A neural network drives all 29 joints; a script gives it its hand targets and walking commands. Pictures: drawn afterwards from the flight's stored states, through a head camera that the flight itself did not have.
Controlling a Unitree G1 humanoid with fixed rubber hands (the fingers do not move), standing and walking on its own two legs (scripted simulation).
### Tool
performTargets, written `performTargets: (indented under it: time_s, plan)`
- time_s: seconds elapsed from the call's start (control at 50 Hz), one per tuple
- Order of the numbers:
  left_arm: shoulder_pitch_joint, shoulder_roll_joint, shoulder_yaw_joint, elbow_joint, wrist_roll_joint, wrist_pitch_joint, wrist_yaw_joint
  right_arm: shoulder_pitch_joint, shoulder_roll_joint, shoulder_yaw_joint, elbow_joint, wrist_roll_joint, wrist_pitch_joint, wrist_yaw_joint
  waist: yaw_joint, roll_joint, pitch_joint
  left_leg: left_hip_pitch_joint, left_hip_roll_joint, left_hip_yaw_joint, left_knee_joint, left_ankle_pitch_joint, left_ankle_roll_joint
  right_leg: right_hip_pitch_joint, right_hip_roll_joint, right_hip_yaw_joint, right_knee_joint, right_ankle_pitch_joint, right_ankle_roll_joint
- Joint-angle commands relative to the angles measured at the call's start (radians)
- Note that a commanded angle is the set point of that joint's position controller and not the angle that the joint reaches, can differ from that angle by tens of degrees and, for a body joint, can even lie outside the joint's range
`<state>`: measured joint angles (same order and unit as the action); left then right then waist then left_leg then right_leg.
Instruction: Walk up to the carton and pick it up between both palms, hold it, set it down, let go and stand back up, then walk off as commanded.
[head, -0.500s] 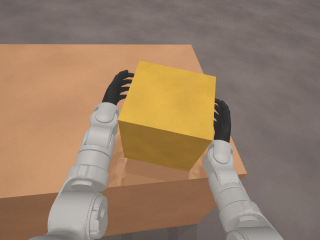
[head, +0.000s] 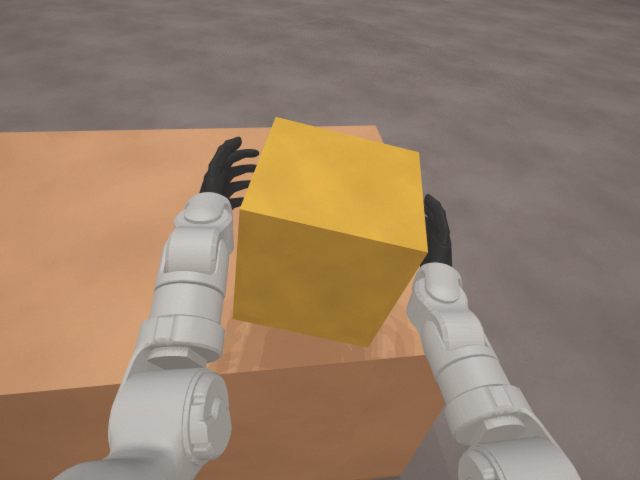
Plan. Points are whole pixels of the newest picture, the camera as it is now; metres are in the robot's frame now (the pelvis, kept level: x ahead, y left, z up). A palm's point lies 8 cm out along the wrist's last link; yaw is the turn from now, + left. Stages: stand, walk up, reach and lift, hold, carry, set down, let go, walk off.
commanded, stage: reach and lift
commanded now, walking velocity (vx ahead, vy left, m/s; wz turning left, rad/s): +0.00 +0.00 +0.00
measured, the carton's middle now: (323, 237) +0.41 -0.01 +0.12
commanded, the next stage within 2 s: hold in 1.38 s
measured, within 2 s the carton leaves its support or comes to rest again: neither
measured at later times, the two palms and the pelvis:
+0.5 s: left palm (200, 181) +0.41 +0.13 +0.21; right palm (434, 217) +0.38 -0.14 +0.17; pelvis +0.01 +0.00 +0.00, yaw +0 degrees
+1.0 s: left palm (198, 164) +0.41 +0.13 +0.23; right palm (437, 205) +0.39 -0.14 +0.19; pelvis +0.00 +0.00 +0.00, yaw +0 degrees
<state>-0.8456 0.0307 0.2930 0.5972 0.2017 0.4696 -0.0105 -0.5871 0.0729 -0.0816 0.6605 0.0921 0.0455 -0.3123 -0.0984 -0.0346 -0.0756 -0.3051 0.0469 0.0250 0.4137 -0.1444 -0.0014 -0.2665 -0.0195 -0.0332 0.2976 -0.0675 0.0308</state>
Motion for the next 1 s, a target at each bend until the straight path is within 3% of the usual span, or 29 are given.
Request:
performTargets:
  time_s: [0.0, 0.12, 0.18, 0.26, 0.32, 0.4, 0.56, 0.64, 0.82, 0.98]
  plan:
    - [-0.606, -0.730, -0.343, -0.030, 0.005, -0.018, -0.130, -1.173, 0.482, 0.269, -0.307, -0.053, -0.033, 0.212, 0.106, 0.089, -0.478, 0.374, -0.036, 0.033, -0.096, -0.010, -0.023, 0.171, 0.078, -0.059, -0.067, -0.185, -0.014]
    - [-0.547, -0.740, -0.322, -0.025, 0.024, 0.028, -0.112, -1.154, 0.473, 0.306, -0.291, -0.009, 0.013, 0.222, 0.118, 0.073, -0.483, 0.410, -0.046, 0.037, -0.074, 0.085, -0.026, 0.215, 0.083, -0.059, -0.071, -0.126, -0.012]
    - [-0.490, -0.741, -0.323, -0.099, 0.036, 0.063, -0.109, -1.096, 0.458, 0.348, -0.304, 0.043, 0.036, 0.215, 0.125, 0.078, -0.500, 0.479, -0.047, 0.036, -0.040, 0.247, -0.043, 0.246, 0.094, -0.061, -0.072, -0.038, -0.012]
    - [-0.458, -0.743, -0.366, -0.196, 0.019, 0.100, -0.111, -1.076, 0.417, 0.396, -0.362, 0.108, 0.056, 0.196, 0.099, 0.095, -0.501, 0.551, -0.048, 0.022, 0.016, 0.442, -0.073, 0.245, 0.110, -0.066, -0.071, 0.057, -0.016]
    - [-0.467, -0.743, -0.412, -0.274, -0.004, 0.118, -0.107, -1.080, 0.400, 0.410, -0.410, 0.135, 0.074, 0.190, 0.077, 0.106, -0.488, 0.559, -0.051, 0.009, 0.034, 0.476, -0.083, 0.249, 0.114, -0.064, -0.068, 0.079, -0.017]
    - [-0.488, -0.725, -0.449, -0.341, -0.015, 0.146, -0.095, -1.043, 0.375, 0.410, -0.385, 0.151, 0.117, 0.198, 0.065, 0.121, -0.450, 0.563, -0.044, -0.011, 0.024, 0.455, -0.089, 0.235, 0.111, -0.059, -0.071, 0.035, -0.022]
    - [-0.542, -0.722, -0.410, -0.252, -0.005, 0.197, -0.098, -1.135, 0.372, 0.342, -0.319, 0.133, 0.169, 0.220, 0.064, 0.120, -0.334, 0.415, -0.054, -0.002, -0.072, 0.144, -0.064, 0.240, 0.087, -0.051, -0.081, -0.139, -0.031]
    - [-0.592, -0.747, -0.396, -0.230, -0.006, 0.199, -0.093, -1.216, 0.392, 0.324, -0.320, 0.131, 0.169, 0.231, 0.071, 0.127, -0.361, 0.387, -0.062, -0.001, -0.086, 0.082, -0.054, 0.253, 0.087, -0.048, -0.073, -0.159, -0.029]
    - [-0.605, -0.766, -0.359, -0.158, 0.003, 0.196, -0.078, -1.254, 0.401, 0.304, -0.271, 0.135, 0.174, 0.247, 0.086, 0.119, -0.396, 0.378, -0.061, -0.011, -0.085, 0.077, -0.044, 0.269, 0.091, -0.047, -0.068, -0.147, -0.029]
    - [-0.570, -0.762, -0.387, -0.235, -0.006, 0.208, -0.082, -1.209, 0.384, 0.350, -0.312, 0.189, 0.187, 0.235, 0.072, 0.126, -0.468, 0.480, -0.061, -0.022, -0.022, 0.322, -0.068, 0.295, 0.106, -0.052, -0.062, -0.019, -0.027]
